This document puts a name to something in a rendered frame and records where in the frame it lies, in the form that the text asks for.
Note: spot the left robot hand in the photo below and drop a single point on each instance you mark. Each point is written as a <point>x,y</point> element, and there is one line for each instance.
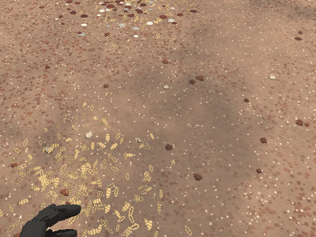
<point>48,217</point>

